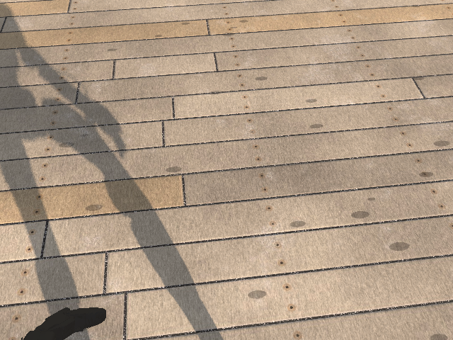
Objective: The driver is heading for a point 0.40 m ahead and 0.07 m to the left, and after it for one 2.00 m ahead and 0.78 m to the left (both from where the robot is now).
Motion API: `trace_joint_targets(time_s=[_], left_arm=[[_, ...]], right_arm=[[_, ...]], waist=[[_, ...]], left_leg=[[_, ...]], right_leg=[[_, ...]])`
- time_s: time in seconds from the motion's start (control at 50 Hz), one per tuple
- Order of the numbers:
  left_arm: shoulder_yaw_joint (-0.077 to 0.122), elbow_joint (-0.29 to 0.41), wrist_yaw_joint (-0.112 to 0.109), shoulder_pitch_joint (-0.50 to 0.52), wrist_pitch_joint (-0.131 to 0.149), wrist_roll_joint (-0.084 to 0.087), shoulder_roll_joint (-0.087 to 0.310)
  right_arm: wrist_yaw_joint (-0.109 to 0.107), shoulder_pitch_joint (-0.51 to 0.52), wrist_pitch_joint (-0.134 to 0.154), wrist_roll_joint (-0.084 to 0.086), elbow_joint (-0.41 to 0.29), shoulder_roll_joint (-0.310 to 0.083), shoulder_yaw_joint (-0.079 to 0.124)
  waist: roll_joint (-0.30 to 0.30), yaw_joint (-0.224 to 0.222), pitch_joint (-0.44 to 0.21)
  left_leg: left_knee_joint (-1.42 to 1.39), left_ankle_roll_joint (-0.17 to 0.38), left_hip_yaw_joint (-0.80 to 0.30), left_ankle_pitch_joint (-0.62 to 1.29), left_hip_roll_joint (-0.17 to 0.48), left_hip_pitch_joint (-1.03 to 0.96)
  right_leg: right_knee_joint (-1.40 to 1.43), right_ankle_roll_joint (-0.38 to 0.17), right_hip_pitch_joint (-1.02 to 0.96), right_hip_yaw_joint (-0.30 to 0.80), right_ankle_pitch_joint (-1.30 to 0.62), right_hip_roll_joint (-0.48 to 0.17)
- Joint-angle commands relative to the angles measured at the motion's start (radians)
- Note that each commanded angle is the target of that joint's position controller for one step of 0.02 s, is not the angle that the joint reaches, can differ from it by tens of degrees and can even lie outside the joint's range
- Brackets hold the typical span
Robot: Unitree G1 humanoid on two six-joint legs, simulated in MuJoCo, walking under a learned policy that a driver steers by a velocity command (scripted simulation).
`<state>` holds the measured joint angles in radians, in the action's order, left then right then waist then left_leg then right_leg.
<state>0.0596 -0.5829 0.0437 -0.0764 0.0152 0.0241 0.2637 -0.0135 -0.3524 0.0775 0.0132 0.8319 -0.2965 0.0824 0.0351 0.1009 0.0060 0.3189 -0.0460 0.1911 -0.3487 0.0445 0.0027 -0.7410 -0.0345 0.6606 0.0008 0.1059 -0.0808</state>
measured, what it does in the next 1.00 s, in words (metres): walks ahead, turning left: right foot, then left foot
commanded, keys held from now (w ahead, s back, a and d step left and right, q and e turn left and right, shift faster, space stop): w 0.08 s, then w+q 0.12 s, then q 0.80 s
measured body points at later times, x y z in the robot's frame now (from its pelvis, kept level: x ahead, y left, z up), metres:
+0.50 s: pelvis +0.25 -0.03 +0.00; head +0.28 -0.02 +0.45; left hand +0.33 +0.25 -0.11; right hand +0.44 -0.26 -0.10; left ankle +0.40 +0.10 -0.71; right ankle +0.16 -0.12 -0.73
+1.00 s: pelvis +0.34 -0.04 -0.01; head +0.38 -0.03 +0.44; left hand +0.38 +0.27 -0.10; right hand +0.61 -0.24 -0.09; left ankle +0.39 +0.09 -0.73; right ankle +0.42 -0.15 -0.74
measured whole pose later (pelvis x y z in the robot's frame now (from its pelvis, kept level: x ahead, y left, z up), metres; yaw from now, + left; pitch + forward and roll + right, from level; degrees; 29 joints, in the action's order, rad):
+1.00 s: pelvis +0.34 -0.04 -0.01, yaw +22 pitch +3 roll -1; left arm 0.06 -0.73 -0.02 -0.16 0.01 0.00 0.26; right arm -0.03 -0.15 -0.05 0.01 0.59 -0.30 0.09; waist -0.04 0.01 0.01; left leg 0.56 0.03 -0.20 -0.16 -0.14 0.46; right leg -0.57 0.02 0.37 0.08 0.25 0.03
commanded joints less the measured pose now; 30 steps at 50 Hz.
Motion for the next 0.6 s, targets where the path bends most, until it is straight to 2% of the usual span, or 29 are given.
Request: trace_joint_targets(time_s=[0.02, 0.04, 0.06, 0.08, 0.1, 0.12, 0.14, 0.16, 0.18, 0.2, 0.24, 0.28, 0.34, 0.38, 0.44, 0.48, 0.52, 0.54, 0.56, 0.58, 0.6], left_arm=[[0.024, 0.095, 0.009, 0.067, 0.015, -0.004, 0.066], [0.040, 0.077, 0.008, -0.011, 0.015, -0.010, 0.087], [0.068, 0.025, 0.000, -0.176, 0.014, -0.010, 0.130], [0.096, -0.007, -0.018, -0.351, 0.008, -0.009, 0.204], [0.100, -0.004, -0.023, -0.335, 0.019, -0.011, 0.319], [0.078, 0.000, -0.020, -0.390, 0.029, -0.014, 0.233], [0.063, -0.018, -0.017, -0.342, 0.039, -0.019, 0.191], [0.049, -0.020, -0.018, -0.272, 0.044, -0.013, 0.155], [0.038, -0.020, -0.016, -0.208, 0.048, -0.019, 0.120], [0.028, -0.019, -0.015, -0.170, 0.056, -0.028, 0.092], [0.028, -0.036, -0.017, -0.136, 0.077, -0.035, 0.091], [0.033, -0.062, -0.027, -0.130, 0.090, -0.044, 0.103], [0.033, -0.083, -0.050, -0.103, 0.084, -0.046, 0.106], [0.036, -0.100, -0.063, -0.121, 0.076, -0.040, 0.120], [0.046, -0.125, -0.076, -0.147, 0.052, -0.026, 0.145], [0.054, -0.127, -0.084, -0.135, 0.033, -0.012, 0.156], [0.060, -0.119, -0.095, -0.107, 0.015, -0.001, 0.166], [0.055, -0.116, -0.097, -0.113, 0.010, -0.001, 0.151], [0.045, -0.097, -0.095, -0.150, 0.015, -0.027, 0.132], [0.013, -0.068, -0.080, -0.245, 0.024, -0.061, 0.036], [0.018, -0.091, -0.063, -0.227, 0.030, -0.038, 0.105]], right_arm=[[0.001, 0.037, 0.002, 0.018, -0.049, -0.205, 0.049], [0.000, 0.040, -0.002, 0.024, -0.044, -0.213, 0.050], [-0.001, 0.027, -0.004, 0.022, -0.038, -0.190, 0.039], [-0.001, 0.021, 0.002, -0.006, -0.058, -0.138, 0.016], [0.012, -0.066, 0.027, -0.026, -0.106, -0.013, -0.029], [0.023, 0.016, 0.052, 0.019, -0.092, -0.113, -0.009], [0.026, 0.099, 0.057, 0.047, -0.117, -0.139, 0.000], [0.020, 0.126, 0.055, 0.031, -0.117, -0.127, -0.006], [0.016, 0.136, 0.047, 0.008, -0.109, -0.124, -0.002], [0.018, 0.102, 0.031, 0.009, -0.100, -0.122, 0.002], [0.016, 0.054, -0.001, 0.013, -0.078, -0.087, -0.001], [0.007, 0.070, -0.017, 0.007, -0.083, -0.063, -0.004], [0.015, 0.120, -0.016, -0.005, -0.097, -0.030, -0.014], [0.030, 0.196, -0.011, -0.010, -0.121, -0.013, -0.021], [0.056, 0.237, -0.013, -0.007, -0.161, -0.031, -0.014], [0.072, 0.241, -0.015, -0.010, -0.188, -0.055, -0.002], [0.081, 0.157, -0.016, -0.015, -0.185, -0.085, 0.016], [0.073, 0.062, -0.012, -0.017, -0.163, -0.122, 0.037], [0.052, -0.003, -0.012, -0.024, -0.172, -0.213, 0.061], [0.041, 0.016, -0.011, -0.044, -0.195, -0.286, 0.063], [0.043, 0.010, -0.015, -0.035, -0.215, -0.221, 0.049]], waist=[[-0.130, -0.053, 0.028], [-0.129, -0.107, -0.020], [-0.103, -0.188, -0.106], [-0.010, -0.262, -0.209], [0.248, -0.149, -0.314], [0.128, -0.236, -0.397], [0.105, -0.232, -0.252], [0.044, -0.192, -0.175], [0.027, -0.154, -0.121], [0.040, -0.114, -0.098], [0.032, -0.072, -0.071], [0.013, -0.063, -0.032], [0.028, -0.069, -0.021], [0.031, -0.108, -0.020], [0.038, -0.130, -0.031], [0.049, -0.123, -0.031], [0.048, -0.076, -0.066], [0.005, -0.035, -0.114], [-0.149, -0.018, -0.192], [-0.339, -0.108, -0.301], [-0.222, -0.046, -0.454]], left_leg=[[-0.009, 0.164, -0.084, 0.646, 0.252, 0.004], [0.110, 0.150, -0.047, 0.820, 0.235, 0.006], [0.304, 0.128, -0.004, 0.898, 0.195, 0.076], [0.610, 0.083, 0.008, 0.594, 0.158, 0.332], [0.965, 0.031, -0.086, -0.235, -0.020, 0.717], [1.089, 0.041, -0.263, -0.227, -0.012, 0.802], [1.092, 0.056, -0.250, -0.142, 0.031, 0.870], [1.020, 0.064, -0.246, -0.051, 0.079, 0.832], [0.958, 0.061, -0.249, 0.003, 0.105, 0.773], [0.928, 0.061, -0.264, 0.045, 0.123, 0.707], [0.888, 0.042, -0.264, 0.074, 0.109, 0.646], [0.812, 0.017, -0.280, 0.126, 0.079, 0.650], [0.582, 0.011, -0.248, 0.328, 0.051, 0.601], [0.436, 0.018, -0.209, 0.443, 0.031, 0.563], [0.343, 0.038, -0.195, 0.411, 0.023, 0.580], [0.312, 0.067, -0.179, 0.306, 0.011, 0.591], [0.251, 0.103, -0.134, 0.243, -0.040, 0.485], [0.166, 0.134, -0.124, 0.346, -0.083, 0.341], [0.169, 0.204, -0.339, 0.821, 0.055, 0.116], [0.169, 0.448, -0.792, 1.141, 0.319, -0.170], [0.125, 0.473, -0.823, 0.988, 0.318, -0.202]], right_leg=[[0.087, -0.053, -0.108, -0.071, 0.094, 0.059], [0.144, -0.080, -0.239, -0.101, 0.090, 0.104], [0.208, -0.114, -0.487, -0.122, 0.020, 0.157], [0.192, -0.169, -0.806, 0.090, -0.021, 0.018], [0.322, -0.347, -1.049, 0.665, 0.111, -0.268], [0.417, -0.360, -1.049, 0.773, 0.179, -0.311], [0.408, -0.310, -0.947, 0.589, 0.086, -0.278], [0.406, -0.267, -0.799, 0.449, -0.001, -0.233], [0.428, -0.239, -0.666, 0.356, -0.070, -0.196], [0.464, -0.225, -0.578, 0.294, -0.104, -0.169], [0.512, -0.225, -0.490, 0.198, -0.286, -0.167], [0.526, -0.209, -0.450, 0.083, -0.465, -0.158], [0.522, -0.158, -0.437, -0.069, -0.509, -0.103], [0.510, -0.142, -0.465, -0.109, -0.503, -0.099], [0.451, -0.136, -0.579, -0.102, -0.502, -0.150], [0.379, -0.120, -0.634, -0.093, -0.533, -0.178], [0.220, -0.087, -0.638, -0.110, -0.631, -0.162], [0.050, -0.048, -0.605, -0.141, -0.598, -0.104], [-0.232, 0.024, -0.423, -0.163, -0.286, -0.016], [-0.604, 0.099, -0.054, -0.079, 0.587, 0.195], [-0.699, 0.087, -0.033, 0.128, 0.575, 0.155]])
Velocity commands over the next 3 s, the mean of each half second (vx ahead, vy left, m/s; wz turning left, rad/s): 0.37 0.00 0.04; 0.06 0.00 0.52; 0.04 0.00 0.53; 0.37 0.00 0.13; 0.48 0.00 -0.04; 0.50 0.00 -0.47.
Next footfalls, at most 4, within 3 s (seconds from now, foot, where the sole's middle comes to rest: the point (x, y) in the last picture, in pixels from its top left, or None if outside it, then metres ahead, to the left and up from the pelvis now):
0.08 right None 0.20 -0.13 -0.77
0.56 left None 0.43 0.09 -0.77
0.98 right None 0.45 -0.14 -0.77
1.40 left None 0.30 0.09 -0.77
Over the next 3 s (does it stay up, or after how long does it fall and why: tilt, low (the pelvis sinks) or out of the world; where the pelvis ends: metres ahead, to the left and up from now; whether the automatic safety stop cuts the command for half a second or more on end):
stays up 0.93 0.36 -0.02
